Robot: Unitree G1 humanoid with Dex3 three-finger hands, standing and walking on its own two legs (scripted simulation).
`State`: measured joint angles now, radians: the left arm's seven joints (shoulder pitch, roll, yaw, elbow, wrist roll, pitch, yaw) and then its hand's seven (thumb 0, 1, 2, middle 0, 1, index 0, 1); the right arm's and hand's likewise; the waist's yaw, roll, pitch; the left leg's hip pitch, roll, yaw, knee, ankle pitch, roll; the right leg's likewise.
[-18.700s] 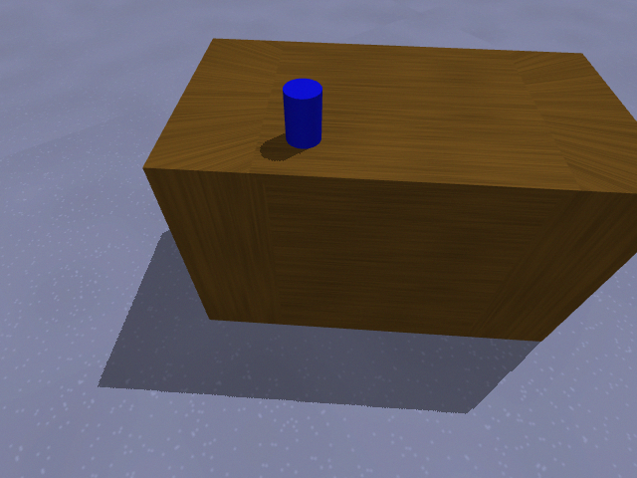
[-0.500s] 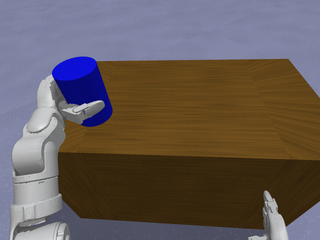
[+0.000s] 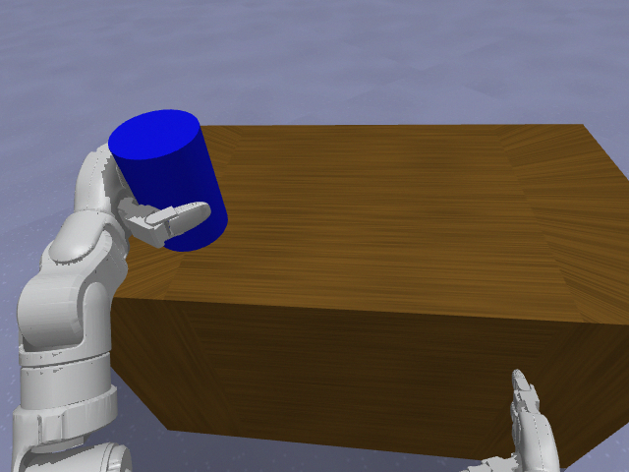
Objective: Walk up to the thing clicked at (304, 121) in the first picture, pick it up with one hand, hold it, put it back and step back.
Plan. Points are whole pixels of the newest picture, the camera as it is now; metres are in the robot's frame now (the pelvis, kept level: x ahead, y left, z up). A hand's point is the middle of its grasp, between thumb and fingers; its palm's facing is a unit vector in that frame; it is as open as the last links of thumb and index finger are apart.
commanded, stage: crouch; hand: left
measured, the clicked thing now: (175, 183) +0.33 +0.16 +0.24
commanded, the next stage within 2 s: lower in 1.54 s
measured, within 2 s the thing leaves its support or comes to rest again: neither
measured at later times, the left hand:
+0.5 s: hand (202, 221) +0.41 +0.18 +0.12, palm faces +0.17 -0.99 -0.02, open 11.4 cm
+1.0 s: hand (216, 211) +0.47 +0.18 +0.09, palm faces +0.18 -0.98 +0.02, open 11.4 cm
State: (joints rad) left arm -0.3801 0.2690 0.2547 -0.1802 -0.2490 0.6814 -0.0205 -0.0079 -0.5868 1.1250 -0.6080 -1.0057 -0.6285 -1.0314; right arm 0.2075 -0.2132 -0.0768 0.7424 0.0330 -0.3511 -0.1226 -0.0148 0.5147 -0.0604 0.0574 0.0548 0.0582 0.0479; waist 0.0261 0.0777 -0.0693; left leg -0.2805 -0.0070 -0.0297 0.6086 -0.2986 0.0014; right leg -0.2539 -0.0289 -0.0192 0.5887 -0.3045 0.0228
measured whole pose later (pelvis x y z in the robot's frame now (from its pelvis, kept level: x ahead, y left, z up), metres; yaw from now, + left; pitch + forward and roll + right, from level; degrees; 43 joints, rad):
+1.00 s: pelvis +0.01 +0.00 -0.01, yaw -3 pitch +9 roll -1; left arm -0.69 0.35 0.32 0.84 -0.13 -0.08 0.01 -0.01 -0.57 1.10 -0.62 -0.98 -0.64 -1.00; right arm 0.26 -0.23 -0.04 0.50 0.00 -0.19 -0.05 -0.02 0.54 -0.05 0.06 0.05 0.06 0.05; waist -0.09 0.00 -0.06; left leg -0.54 0.03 0.00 0.72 -0.34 0.00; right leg -0.52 0.00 0.01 0.68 -0.32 0.02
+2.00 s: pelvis +0.01 +0.01 -0.04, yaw -3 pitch +19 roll -3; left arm -0.80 0.45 0.37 1.06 -0.08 -0.25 -0.03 -0.01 -0.53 1.05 -0.62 -0.95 -0.65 -0.97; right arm 0.31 -0.22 -0.01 0.24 -0.03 -0.06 0.00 -0.01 0.51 -0.06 0.06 0.05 0.06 0.05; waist -0.15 0.01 -0.11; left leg -0.84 0.04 -0.02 0.95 -0.44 0.00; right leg -0.80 0.02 0.00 0.87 -0.40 0.02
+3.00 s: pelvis -0.01 +0.00 -0.06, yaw -3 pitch +21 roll -3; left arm -0.89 0.53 0.45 1.13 -0.06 -0.33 -0.04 -0.01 -0.61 0.15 -0.25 -0.21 -0.26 -0.22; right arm 0.37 -0.25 -0.01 0.06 -0.04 0.01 0.03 -0.01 0.54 -0.05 0.06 0.06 0.06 0.05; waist -0.19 0.00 -0.12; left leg -0.96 0.04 -0.03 1.05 -0.46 -0.01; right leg -0.92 0.02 -0.01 0.99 -0.43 0.02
